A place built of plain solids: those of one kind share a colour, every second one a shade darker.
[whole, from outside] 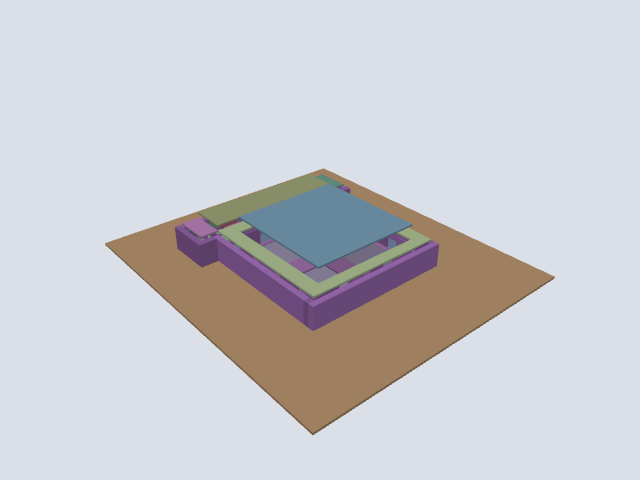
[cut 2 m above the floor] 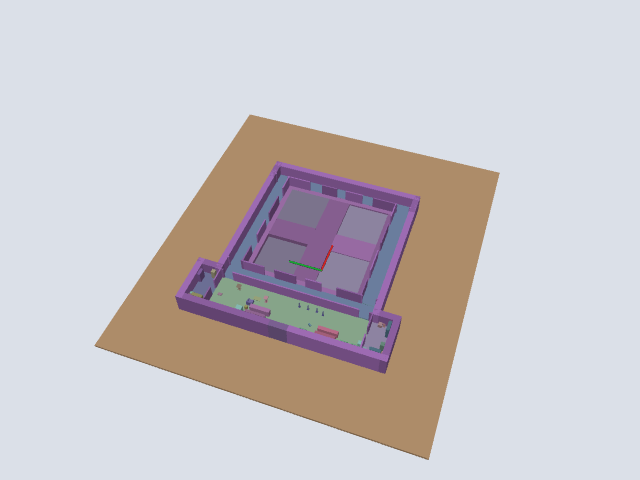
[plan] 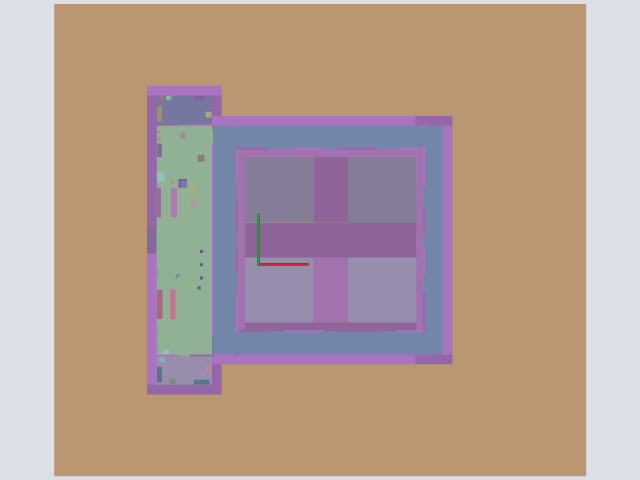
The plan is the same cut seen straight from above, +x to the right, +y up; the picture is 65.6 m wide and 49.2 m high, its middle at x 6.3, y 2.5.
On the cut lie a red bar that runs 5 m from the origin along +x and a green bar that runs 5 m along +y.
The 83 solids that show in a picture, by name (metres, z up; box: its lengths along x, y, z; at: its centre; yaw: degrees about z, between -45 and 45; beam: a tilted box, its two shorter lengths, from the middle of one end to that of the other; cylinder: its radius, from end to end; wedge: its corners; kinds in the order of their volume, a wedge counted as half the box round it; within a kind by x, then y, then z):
{
 "ground_under_all_1": {"box": [54.53, 48.41, 0.4], "at": [6.33, 2.48, -1.5]},
 "wall_1": {"box": [1.0, 4.9, 4.11], "at": [-10.93, -10.89, 0.7]},
 "wall_2": {"box": [1.0, 11.33, 4.11], "at": [-10.93, -4.58, 0.7]},
 "wall_3": {"box": [1.0, 11.33, 4.11], "at": [-10.93, 9.54, 0.7]},
 "wall_4": {"box": [1.0, 4.9, 4.11], "at": [-10.93, 15.86, 0.7]},
 "wall_5": {"box": [2.43, 0.2, 4.11], "at": [-9.42, -9.35, 0.7]},
 "wall_6": {"box": [2.43, 0.2, 4.11], "at": [-9.42, 14.3, 0.7]},
 "wall_7": {"box": [7.65, 1.0, 4.11], "at": [-7.61, -12.85, 0.7]},
 "wall_8": {"box": [7.65, 1.0, 4.11], "at": [-7.61, 17.81, 0.7]},
 "wall_9": {"box": [2.43, 0.2, 4.11], "at": [-5.79, -9.35, 0.7]},
 "wall_10": {"box": [2.43, 0.2, 4.11], "at": [-5.79, 14.3, 0.7]},
 "wall_11": {"box": [0.2, 19.68, 4.11], "at": [-4.68, 2.49, 0.7]},
 "wall_12": {"box": [1.0, 4.1, 4.11], "at": [-4.28, -11.29, 0.7]},
 "wall_13": {"box": [1.0, 4.1, 4.11], "at": [-4.28, 16.25, 0.7]},
 "wall_14": {"box": [3.5, 1.0, 4.11], "at": [-3.03, -9.75, 0.7]},
 "wall_15": {"box": [3.5, 1.0, 4.11], "at": [-3.03, 14.71, 0.7]},
 "wall_16": {"box": [0.2, 3.98, 4.11], "at": [-2.18, -5.11, 0.7]},
 "wall_17": {"box": [0.2, 3.83, 4.11], "at": [-2.18, -5.03, 0.7]},
 "wall_18": {"box": [0.2, 2.5, 4.11], "at": [-2.18, 0.48, 0.7]},
 "wall_19": {"box": [0.2, 2.5, 4.11], "at": [-2.18, 0.48, 0.7]},
 "wall_20": {"box": [0.2, 3.45, 4.11], "at": [-2.18, 4.96, 0.7]},
 "wall_21": {"box": [0.2, 3.63, 4.11], "at": [-2.18, 10.14, 0.7]},
 "wall_22": {"box": [3.25, 0.2, 4.11], "at": [-0.66, 11.86, 0.7]},
 "wall_23": {"box": [3.28, 0.2, 4.11], "at": [-0.64, -6.84, 0.7]},
 "wall_24": {"box": [4.1, 0.2, 4.11], "at": [4.59, -6.84, 0.7]},
 "wall_25": {"box": [3.38, 0.2, 4.11], "at": [4.96, 11.86, 0.7]},
 "wall_26": {"box": [20.95, 1.0, 4.11], "at": [7.39, -9.75, 0.7]},
 "wall_27": {"box": [20.95, 1.0, 4.11], "at": [7.39, 14.71, 0.7]},
 "wall_28": {"box": [4.03, 0.2, 4.11], "at": [10.16, 11.86, 0.7]},
 "wall_29": {"box": [4.35, 0.2, 4.11], "at": [10.32, -6.84, 0.7]},
 "wall_30": {"box": [3.03, 0.2, 4.11], "at": [15.56, -6.84, 0.7]},
 "wall_31": {"box": [3.0, 0.2, 4.11], "at": [15.57, 11.86, 0.7]},
 "wall_32": {"box": [0.2, 4.1, 4.11], "at": [16.97, -5.04, 0.7]},
 "wall_33": {"box": [0.2, 3.95, 4.11], "at": [16.97, -4.97, 0.7]},
 "wall_34": {"box": [0.2, 2.92, 4.11], "at": [16.97, 0.27, 0.7]},
 "wall_35": {"box": [0.2, 2.92, 4.11], "at": [16.97, 0.27, 0.7]},
 "wall_36": {"box": [0.2, 2.65, 4.11], "at": [16.97, 4.55, 0.7]},
 "wall_37": {"box": [0.2, 2.65, 4.11], "at": [16.97, 4.55, 0.7]},
 "wall_38": {"box": [0.2, 3.93, 4.11], "at": [16.97, 9.99, 0.7]},
 "wall_39": {"box": [0.2, 4.08, 4.11], "at": [16.97, 10.07, 0.7]},
 "wall_40": {"box": [3.8, 1.0, 4.11], "at": [17.97, -9.75, 0.7]},
 "wall_41": {"box": [3.8, 1.0, 4.11], "at": [17.97, 14.71, 0.7]},
 "wall_42": {"box": [1.0, 25.45, 4.11], "at": [19.37, 2.48, 0.7]},
 "floor_corr_1": {"box": [2.5, 23.65, 1.35], "at": [-3.43, 2.48, -0.68]},
 "floor_corr_2": {"box": [19.15, 2.5, 1.35], "at": [7.39, -8.1, -0.68]},
 "floor_corr_3": {"box": [19.15, 2.45, 1.35], "at": [7.39, 13.08, -0.68]},
 "floor_corr_4": {"box": [2.0, 23.65, 1.35], "at": [17.97, 2.48, -0.68]},
 "floor_gang_1": {"box": [0.8, 18.7, 1.35], "at": [-1.78, 2.5, -0.68]},
 "floor_gang_2": {"box": [17.55, 0.9, 1.35], "at": [7.39, -6.39, -0.68]},
 "floor_gang_3": {"box": [3.55, 6.65, 1.35], "at": [7.39, -2.62, -0.68]},
 "floor_gang_4": {"box": [17.55, 3.55, 1.35], "at": [7.39, 2.48, -0.68]},
 "floor_gang_5": {"box": [3.55, 6.75, 1.35], "at": [7.39, 7.63, -0.68]},
 "floor_gang_6": {"box": [17.55, 0.85, 1.35], "at": [7.39, 11.43, -0.68]},
 "floor_gang_7": {"box": [0.8, 18.7, 1.35], "at": [16.57, 2.5, -0.68]},
 "step_tier_1": {"box": [7.0, 6.65, 1.19], "at": [2.12, -2.62, -0.76]},
 "step_tier_2": {"box": [7.0, 6.75, 0.63], "at": [2.12, 7.63, -1.03]},
 "step_tier_3": {"box": [7.0, 6.65, 1.07], "at": [12.67, -2.62, -0.81]},
 "step_tier_4": {"box": [7.0, 6.75, 1.35], "at": [12.67, 7.63, -0.68]},
 "floor_foyer_1": {"box": [5.85, 23.65, 1.35], "at": [-7.61, 2.48, -0.68]},
 "ceil_hall_1": {"box": [19.15, 18.7, 0.3], "at": [7.39, 2.5, 6.05]},
 "ceil_corr_1": {"box": [2.5, 23.65, 0.3], "at": [-3.43, 2.48, 3.4]},
 "ceil_corr_2": {"box": [19.15, 2.5, 0.3], "at": [7.39, -8.1, 3.4]},
 "ceil_corr_3": {"box": [19.15, 2.45, 0.3], "at": [7.39, 13.08, 3.4]},
 "ceil_corr_4": {"box": [2.0, 23.65, 0.3], "at": [17.97, 2.48, 3.4]},
 "ceil_foyer_1": {"box": [5.85, 23.65, 0.3], "at": [-7.61, 2.48, 4.35]},
 "floor_cloaks_1": {"box": [5.85, 3.1, 1.35], "at": [-7.61, -10.89, -0.68]},
 "floor_store_1": {"box": [5.85, 3.1, 1.35], "at": [-7.61, 15.86, -0.68]},
 "door_leaf_1": {"box": [0.97, 2.8, 4.62], "at": [-10.95, 2.48, 0.96]},
 "ceil_cloaks_1": {"box": [5.85, 3.1, 0.3], "at": [-7.61, -10.89, 3.4]},
 "ceil_store_1": {"box": [5.85, 3.1, 0.3], "at": [-7.61, 15.86, 3.4]},
 "bar_foyer_1": {"box": [0.4, 3.05, 2.1], "at": [-10.2, 6.33, 1.05]},
 "bar_foyer_2": {"box": [0.65, 3.05, 1.1], "at": [-8.68, 6.33, 0.55]},
 "cloakroom_foyer_1": {"box": [0.55, 3.0, 1.75], "at": [-10.12, -4.09, 0.87]},
 "cloakroom_foyer_2": {"box": [0.55, 3.0, 1.0], "at": [-8.78, -4.09, 0.5]},
 "shelves_cloaks_1": {"box": [0.5, 1.6, 2.0], "at": [-10.15, -11.29, 1.0]},
 "shelves_cloaks_2": {"box": [1.6, 0.5, 2.0], "at": [-5.83, -12.06, 1.0]},
 "shelves_store_1": {"box": [0.5, 1.6, 2.0], "at": [-10.15, 15.46, 1.0]},
 "machine_foyer_1": {"box": [0.8, 0.9, 1.73], "at": [-10.0, 8.96, 0.96]},
 "lockers_store_1": {"box": [1.2, 0.48, 1.8], "at": [-6.08, 17.04, 0.9]},
 "fridge_store_1": {"box": [0.6, 0.6, 1.5], "at": [-5.11, 15.36, 0.75]},
 "bench_foyer_1": {"box": [0.5, 1.4, 0.46], "at": [-10.15, 11.71, 0.22]},
 "low_table_foyer_1": {"box": [0.6, 1.09, 0.04], "at": [-6.85, 7.53, 0.41]},
 "cafe_table_foyer_1": {"box": [0.7, 0.7, 0.04], "at": [-5.89, 10.88, 0.72]}
}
